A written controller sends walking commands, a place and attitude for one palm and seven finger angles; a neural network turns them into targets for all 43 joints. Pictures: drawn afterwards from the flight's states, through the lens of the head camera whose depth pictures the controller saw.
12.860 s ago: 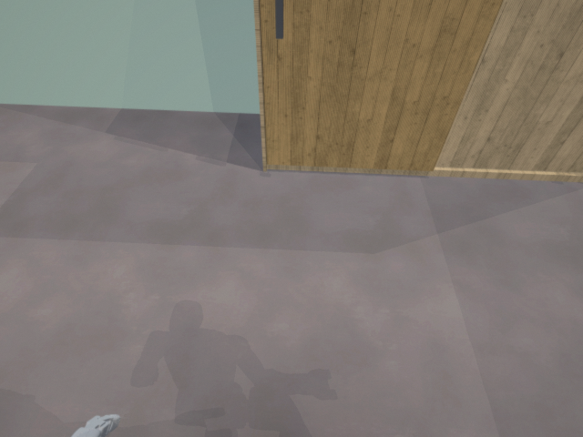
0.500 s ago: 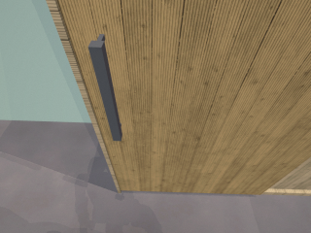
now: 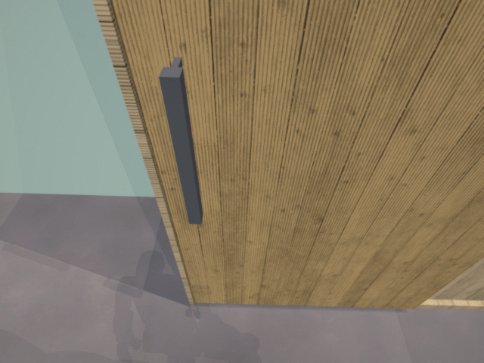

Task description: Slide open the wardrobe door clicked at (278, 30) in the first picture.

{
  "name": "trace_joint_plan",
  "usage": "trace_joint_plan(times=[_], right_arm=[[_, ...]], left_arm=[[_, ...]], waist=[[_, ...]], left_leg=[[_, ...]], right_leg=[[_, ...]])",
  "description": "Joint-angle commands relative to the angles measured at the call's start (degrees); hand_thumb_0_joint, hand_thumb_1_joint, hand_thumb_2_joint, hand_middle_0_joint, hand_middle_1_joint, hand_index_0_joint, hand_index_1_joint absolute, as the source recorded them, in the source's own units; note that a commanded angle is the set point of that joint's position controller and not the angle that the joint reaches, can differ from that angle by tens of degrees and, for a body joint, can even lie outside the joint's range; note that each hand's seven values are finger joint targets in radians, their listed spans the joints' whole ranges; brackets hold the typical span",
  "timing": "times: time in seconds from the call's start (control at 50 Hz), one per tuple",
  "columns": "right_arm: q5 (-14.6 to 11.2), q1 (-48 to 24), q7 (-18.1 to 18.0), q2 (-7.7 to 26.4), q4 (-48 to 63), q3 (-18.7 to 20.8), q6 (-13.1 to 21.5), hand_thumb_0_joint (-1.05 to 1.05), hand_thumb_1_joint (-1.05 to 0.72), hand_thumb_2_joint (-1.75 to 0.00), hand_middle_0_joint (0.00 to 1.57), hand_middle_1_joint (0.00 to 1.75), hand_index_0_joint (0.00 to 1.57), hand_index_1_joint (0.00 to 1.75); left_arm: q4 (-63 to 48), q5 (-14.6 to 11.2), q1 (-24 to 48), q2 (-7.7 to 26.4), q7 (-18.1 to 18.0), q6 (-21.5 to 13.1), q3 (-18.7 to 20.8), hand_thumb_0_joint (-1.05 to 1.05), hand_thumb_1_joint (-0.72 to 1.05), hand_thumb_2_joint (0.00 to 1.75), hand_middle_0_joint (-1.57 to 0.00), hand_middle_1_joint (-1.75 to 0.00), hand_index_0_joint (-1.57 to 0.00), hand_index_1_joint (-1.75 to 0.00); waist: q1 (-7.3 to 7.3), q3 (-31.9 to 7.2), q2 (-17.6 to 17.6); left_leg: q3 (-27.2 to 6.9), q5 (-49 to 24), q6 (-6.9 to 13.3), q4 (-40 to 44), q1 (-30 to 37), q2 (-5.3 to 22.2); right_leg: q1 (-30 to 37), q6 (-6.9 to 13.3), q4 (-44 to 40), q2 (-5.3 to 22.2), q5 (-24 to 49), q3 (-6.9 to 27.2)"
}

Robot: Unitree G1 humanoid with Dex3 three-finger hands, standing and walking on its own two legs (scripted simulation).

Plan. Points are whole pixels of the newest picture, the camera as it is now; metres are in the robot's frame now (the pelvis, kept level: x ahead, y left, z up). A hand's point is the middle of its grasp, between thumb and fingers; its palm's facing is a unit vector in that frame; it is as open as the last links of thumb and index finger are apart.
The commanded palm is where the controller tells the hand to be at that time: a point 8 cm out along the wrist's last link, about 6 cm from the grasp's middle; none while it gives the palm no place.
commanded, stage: look again from close up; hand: left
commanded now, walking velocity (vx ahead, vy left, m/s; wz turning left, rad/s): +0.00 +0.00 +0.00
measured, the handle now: (188, 155) +0.43 +0.13 +0.11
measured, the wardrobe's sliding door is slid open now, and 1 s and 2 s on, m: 0.00 0.00 0.00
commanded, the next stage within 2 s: raise the hand with hooked fingers in 0.80 s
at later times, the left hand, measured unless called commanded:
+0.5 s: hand out of the picture -0.01 +0.17 -0.18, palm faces +0.01 -0.98 -0.18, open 7.4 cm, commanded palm none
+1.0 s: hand out of the picture +0.09 +0.18 -0.11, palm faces +0.20 -0.96 -0.21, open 7.4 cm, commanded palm +0.10 +0.22 -0.05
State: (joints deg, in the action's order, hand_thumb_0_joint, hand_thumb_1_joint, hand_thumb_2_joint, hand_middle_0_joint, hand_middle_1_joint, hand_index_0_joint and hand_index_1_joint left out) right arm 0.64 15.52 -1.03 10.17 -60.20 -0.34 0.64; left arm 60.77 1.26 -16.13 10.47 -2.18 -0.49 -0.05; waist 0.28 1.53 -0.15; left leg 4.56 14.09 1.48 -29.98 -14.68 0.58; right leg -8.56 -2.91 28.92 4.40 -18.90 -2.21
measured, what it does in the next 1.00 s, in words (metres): stands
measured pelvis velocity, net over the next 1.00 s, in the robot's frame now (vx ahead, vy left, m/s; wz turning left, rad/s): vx -0.01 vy -0.01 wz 0.00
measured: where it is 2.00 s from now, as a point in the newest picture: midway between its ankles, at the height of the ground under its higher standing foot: outside the picture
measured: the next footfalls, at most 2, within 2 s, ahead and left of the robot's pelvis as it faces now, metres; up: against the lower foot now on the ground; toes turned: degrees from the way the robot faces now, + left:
none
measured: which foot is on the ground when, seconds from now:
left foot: down 0.00-1.00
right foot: down 0.00-1.00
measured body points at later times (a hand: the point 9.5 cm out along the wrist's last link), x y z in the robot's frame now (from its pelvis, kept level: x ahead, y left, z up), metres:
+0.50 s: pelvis +0.00 -0.01 +0.00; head +0.01 +0.00 +0.45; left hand -0.01 +0.22 -0.16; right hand +0.02 -0.24 -0.15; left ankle +0.02 +0.10 -0.73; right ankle -0.04 -0.15 -0.73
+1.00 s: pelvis -0.01 -0.01 +0.00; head +0.00 +0.00 +0.45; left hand +0.08 +0.23 -0.10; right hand +0.04 -0.24 -0.14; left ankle +0.02 +0.10 -0.73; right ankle -0.04 -0.15 -0.73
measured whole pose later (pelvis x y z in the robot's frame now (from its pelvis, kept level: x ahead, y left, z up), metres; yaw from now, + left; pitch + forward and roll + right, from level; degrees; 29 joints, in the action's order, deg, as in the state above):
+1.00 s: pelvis -0.01 -0.01 +0.00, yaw +0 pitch -1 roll +0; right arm -1.9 18.5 -3.5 10.4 -54.3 -1.1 8.3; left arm 24.0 -4.6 -25.6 10.3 -5.7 1.5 1.0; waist 1.4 2.7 -0.9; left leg 4.4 12.8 0.8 -29.3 -15.2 0.8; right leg -10.1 -1.4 30.4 4.2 -18.7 -2.3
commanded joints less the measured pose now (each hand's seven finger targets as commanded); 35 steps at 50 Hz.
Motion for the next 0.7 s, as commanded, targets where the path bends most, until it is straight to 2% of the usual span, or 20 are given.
trace_joint_plan(times=[0.0, 0.12, 0.2, 0.22, 0.28, 0.32, 0.38, 0.42, 0.58, 0.62, 0.68], right_arm=[[0.09, 1.71, -0.15, 6.36, 1.94, 1.18, 1.06, 0.00, -0.90, -0.90, 0.20, 0.30, 0.20, 0.30], [-0.05, 1.25, -0.15, 5.86, 1.05, 1.16, 0.97, 0.00, -0.90, -0.90, 0.20, 0.30, 0.20, 0.30], [-0.05, 1.01, -0.16, 6.08, 0.49, 1.11, 0.94, 0.00, -0.90, -0.90, 0.20, 0.30, 0.20, 0.30], [-0.13, 0.99, -0.21, 5.67, 0.30, 1.18, 0.91, 0.00, -0.90, -0.90, 0.20, 0.30, 0.20, 0.30], [-0.08, 0.87, -0.16, 5.83, -0.01, 1.14, 0.86, 0.00, -0.90, -0.90, 0.20, 0.30, 0.20, 0.30], [-0.18, 0.94, -0.23, 5.47, -0.34, 1.16, 0.85, 0.00, -0.90, -0.90, 0.20, 0.30, 0.20, 0.30], [-0.08, 0.78, -0.21, 5.48, -0.61, 1.14, 0.83, 0.00, -0.90, -0.90, 0.20, 0.30, 0.20, 0.30], [-0.22, 0.74, -0.24, 5.24, -0.75, 1.18, 0.80, 0.00, -0.90, -0.90, 0.20, 0.30, 0.20, 0.30], [-0.12, 0.73, -0.26, 5.43, -1.36, 1.20, 0.88, 0.00, -0.90, -0.90, 0.20, 0.30, 0.20, 0.30], [-0.21, 0.62, -0.28, 5.17, -1.50, 1.27, 0.82, 0.00, -0.90, -0.90, 0.20, 0.30, 0.20, 0.30], [-0.09, 0.56, -0.24, 5.43, -1.61, 1.22, 0.77, 0.00, -0.90, -0.90, 0.20, 0.30, 0.20, 0.30]], left_arm=[[-1.26, -0.28, -4.17, 5.65, 0.05, -0.26, 0.85, 0.00, 0.90, 0.90, -0.20, -0.30, -0.20, -0.30], [-0.95, -0.17, -4.12, 6.10, 0.05, -0.37, 0.80, 0.00, 0.90, 0.90, -0.20, -0.30, -0.20, -0.30], [-0.43, -0.32, -4.15, 5.97, 0.08, -0.36, 0.73, 0.00, 0.90, 0.90, -0.20, -0.30, -0.20, -0.30], [-0.36, -0.16, -4.30, 5.93, 0.04, -0.42, 0.71, 0.00, 0.90, 0.90, -0.20, -0.30, -0.20, -0.30], [0.04, -0.24, -4.17, 5.83, 0.07, -0.28, 0.67, 0.00, 0.90, 0.90, -0.20, -0.30, -0.20, -0.30], [0.20, -0.12, -4.63, 5.66, 0.05, -0.42, 0.69, 0.00, 0.90, 0.90, -0.20, -0.30, -0.20, -0.30], [0.60, -0.25, -4.47, 5.47, 0.07, -0.34, 0.71, 0.00, 0.90, 0.90, -0.20, -0.30, -0.20, -0.30], [0.73, -0.13, -5.00, 5.43, 0.09, -0.47, 0.61, 0.00, 0.90, 0.90, -0.20, -0.30, -0.20, -0.30], [1.23, -0.25, -4.86, 5.33, 0.10, -0.47, 0.67, 0.00, 0.90, 0.90, -0.20, -0.30, -0.20, -0.30], [1.18, -0.13, -5.00, 5.21, 0.10, -0.54, 0.67, 0.00, 0.90, 0.90, -0.20, -0.30, -0.20, -0.30], [1.36, -0.24, -4.72, 5.31, 0.13, -0.45, 0.66, 0.00, 0.90, 0.90, -0.20, -0.30, -0.20, -0.30]], waist=[[0.13, 0.90, -0.29], [0.25, 1.71, -0.04], [0.08, 0.71, 0.50], [0.14, 1.47, -0.60], [0.08, 1.72, 0.66], [0.23, 2.12, -0.61], [0.15, 2.03, 0.69], [0.24, 2.21, -0.67], [0.19, 0.92, 0.09], [0.29, 2.17, -0.96], [0.14, 2.32, 0.33]], left_leg=[[-5.95, -7.58, 0.78, 7.52, 1.81, 5.43], [-5.13, -8.72, 0.57, 7.29, 2.30, 5.24], [-4.88, -9.10, 0.34, 7.23, 3.41, 5.30], [-4.93, -8.99, 0.42, 7.18, 3.04, 5.28], [-5.00, -7.90, 0.28, 7.83, 2.95, 5.29], [-4.91, -8.09, 0.34, 7.55, 2.74, 5.28], [-4.88, -7.61, 0.16, 8.04, 2.99, 5.31], [-4.92, -7.39, 0.27, 7.88, 3.08, 5.26], [-4.78, -8.27, 0.08, 8.23, 3.98, 5.52], [-4.68, -7.62, 0.10, 8.26, 3.48, 5.55], [-4.75, -6.94, -0.07, 8.79, 3.45, 5.48]], right_leg=[[-3.39, 3.56, -4.95, 1.56, 6.27, 1.43], [-3.35, 3.54, -5.86, 1.92, 7.99, 1.79], [-3.31, 3.49, -6.11, 2.03, 8.36, 2.03], [-3.29, 3.49, -6.41, 1.97, 8.68, 2.07], [-3.70, 3.48, -6.65, 2.00, 7.32, 2.10], [-3.36, 3.50, -7.10, 2.01, 8.02, 2.13], [-3.75, 3.49, -7.07, 2.02, 7.26, 2.07], [-3.62, 3.51, -7.61, 2.10, 7.64, 2.25], [-3.41, 3.49, -7.52, 2.20, 7.92, 2.24], [-3.73, 3.49, -7.97, 2.03, 7.92, 2.48], [-4.18, 3.56, -8.06, 2.12, 6.85, 2.51]])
